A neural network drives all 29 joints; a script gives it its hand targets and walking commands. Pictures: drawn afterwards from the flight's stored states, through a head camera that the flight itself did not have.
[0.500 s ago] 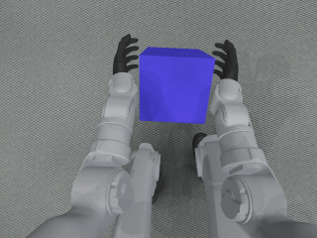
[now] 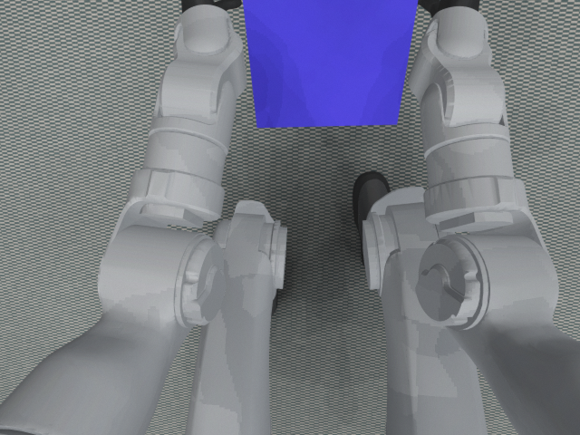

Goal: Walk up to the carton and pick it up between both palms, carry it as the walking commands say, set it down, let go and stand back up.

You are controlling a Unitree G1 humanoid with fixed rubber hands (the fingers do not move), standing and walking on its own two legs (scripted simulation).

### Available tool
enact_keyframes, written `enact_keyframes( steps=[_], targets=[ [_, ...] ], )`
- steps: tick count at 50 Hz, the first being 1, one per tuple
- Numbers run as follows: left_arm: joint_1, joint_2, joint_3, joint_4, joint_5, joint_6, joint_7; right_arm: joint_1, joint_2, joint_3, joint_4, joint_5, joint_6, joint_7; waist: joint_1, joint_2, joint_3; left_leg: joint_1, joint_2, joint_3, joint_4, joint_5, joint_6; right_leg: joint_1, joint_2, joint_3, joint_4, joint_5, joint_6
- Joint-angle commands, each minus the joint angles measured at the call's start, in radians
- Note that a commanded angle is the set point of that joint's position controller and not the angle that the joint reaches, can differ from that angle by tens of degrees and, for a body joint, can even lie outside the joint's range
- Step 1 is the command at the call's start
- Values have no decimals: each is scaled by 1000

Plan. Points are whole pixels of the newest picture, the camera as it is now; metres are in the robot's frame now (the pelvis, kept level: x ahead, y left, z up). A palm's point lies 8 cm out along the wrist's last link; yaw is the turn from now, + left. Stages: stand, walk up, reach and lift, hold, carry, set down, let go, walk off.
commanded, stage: set down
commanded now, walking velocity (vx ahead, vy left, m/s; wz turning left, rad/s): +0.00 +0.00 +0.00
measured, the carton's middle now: (324, 29) +0.54 -0.03 -0.25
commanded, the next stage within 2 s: none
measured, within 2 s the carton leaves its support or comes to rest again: neither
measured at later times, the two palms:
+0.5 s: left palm (244, 19) +0.56 +0.07 -0.23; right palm out of the picture +0.56 -0.19 -0.22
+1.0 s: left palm (241, 14) +0.56 +0.07 -0.24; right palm out of the picture +0.57 -0.19 -0.22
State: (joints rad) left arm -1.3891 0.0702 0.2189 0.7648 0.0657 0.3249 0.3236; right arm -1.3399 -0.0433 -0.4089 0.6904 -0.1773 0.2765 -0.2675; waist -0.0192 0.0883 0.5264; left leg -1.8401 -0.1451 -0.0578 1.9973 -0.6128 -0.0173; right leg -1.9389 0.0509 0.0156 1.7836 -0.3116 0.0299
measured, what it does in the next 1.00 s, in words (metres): lowers itself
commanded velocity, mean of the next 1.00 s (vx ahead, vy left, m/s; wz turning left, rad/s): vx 0.00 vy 0.00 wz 0.00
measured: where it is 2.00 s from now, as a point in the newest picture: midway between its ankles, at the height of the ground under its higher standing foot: (318, 264)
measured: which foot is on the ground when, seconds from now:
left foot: down 0.00-1.00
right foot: down 0.00-1.00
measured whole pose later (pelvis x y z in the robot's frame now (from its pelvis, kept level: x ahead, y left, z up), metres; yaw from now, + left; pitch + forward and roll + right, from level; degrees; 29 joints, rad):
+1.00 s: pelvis +0.02 -0.01 -0.06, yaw +0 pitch +34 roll -2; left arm -1.46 0.13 0.20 0.88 0.07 0.30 0.07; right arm -1.48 -0.24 -0.42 1.01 -0.05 0.19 -0.10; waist -0.05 -0.05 0.43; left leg -2.12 -0.15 -0.05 2.19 -0.67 -0.02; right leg -2.24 0.05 0.01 1.98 -0.34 0.04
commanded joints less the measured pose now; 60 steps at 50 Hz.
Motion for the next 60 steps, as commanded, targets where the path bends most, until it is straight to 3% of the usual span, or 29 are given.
enact_keyframes(
  steps=[1,2,4,6,8,9,13,15,18,19,23,25,28,30,36,43,51,54,60],
  targets=[
    [-786,-1031,-465,-39,-146,-94,-418,-756,883,492,-48,149,-44,338,-155,18,-1895,288,-42,50,-243,119,20,799,68,-80,58,83,-27],
    [-763,-1037,-463,-25,-135,-89,-419,-756,890,506,-26,160,-42,343,-145,18,-1851,271,-43,51,-239,125,22,778,67,-83,67,83,-25],
    [-777,-1038,-465,-67,-143,-101,-427,-728,901,493,-37,153,-47,348,-172,4,-1875,234,-47,48,-220,163,24,793,69,-80,81,148,-30],
    [-814,-1023,-480,-91,-151,-114,-429,-653,937,462,27,144,-45,354,-178,25,-1872,218,-49,65,-201,176,17,801,72,-77,92,180,-34],
    [-847,-995,-501,-130,-165,-125,-430,-604,948,439,64,137,-42,361,-203,22,-1889,199,-45,66,-188,186,13,802,72,-83,111,214,-35],
    [-844,-970,-493,-130,-155,-127,-431,-590,965,425,96,137,-39,366,-188,28,-1875,191,-44,70,-183,182,13,785,73,-79,118,210,-35],
    [-914,-922,-502,-172,-160,-137,-430,-565,938,360,147,138,-42,384,-192,77,-1818,207,-34,56,-180,182,9,682,75,-79,142,193,-42],
    [-928,-900,-497,-178,-155,-140,-425,-578,938,351,162,152,-45,390,-177,96,-1814,218,-27,56,-166,187,9,647,71,-78,161,189,-42],
    [-939,-840,-455,-159,-134,-142,-424,-555,939,307,239,152,-39,401,-152,64,-1712,158,-18,70,-148,136,13,623,78,-67,170,142,-45],
    [-962,-838,-470,-188,-146,-144,-422,-593,947,326,194,175,-45,400,-146,48,-1764,182,-18,67,-140,162,16,645,75,-73,189,174,-39],
    [-913,-805,-444,-161,-131,-139,-420,-635,936,327,195,215,-52,408,-117,23,-1725,165,-10,69,-112,168,27,635,77,-71,233,185,-34],
    [-902,-789,-427,-127,-126,-134,-423,-641,928,327,225,221,-49,409,-118,-2,-1699,131,-7,73,-91,163,28,644,72,-71,249,189,-31],
    [-796,-758,-343,-1,-56,-120,-443,-624,904,291,315,198,-44,420,-62,-11,-1424,0,-2,80,-99,60,38,522,76,-51,235,75,-28],
    [-783,-754,-324,-13,-34,-125,-450,-641,902,283,282,208,-55,429,-34,17,-1388,0,2,76,-88,83,41,483,80,-42,252,89,-32],
    [-791,-741,-356,-40,-33,-131,-449,-622,856,251,296,222,-73,433,-50,66,-1407,67,11,56,-84,120,30,422,79,-50,270,102,-37],
    [-744,-743,-325,7,-7,-125,-450,-625,812,233,320,219,-84,440,-40,83,-1299,34,12,45,-92,97,30,331,71,-50,273,61,-38],
    [-679,-753,-310,38,32,-128,-429,-601,758,195,341,218,-99,453,-31,150,-1231,73,20,23,-106,140,21,197,63,-53,283,60,-41],
    [-629,-759,-289,83,53,-126,-431,-555,755,180,371,198,-98,458,-32,142,-1201,38,16,21,-108,154,19,188,62,-49,276,76,-42],
    [-594,-740,-283,67,73,-139,-420,-508,740,156,374,182,-103,466,-36,157,-1212,44,25,8,-108,232,17,163,58,-43,284,118,-38]
  ],
)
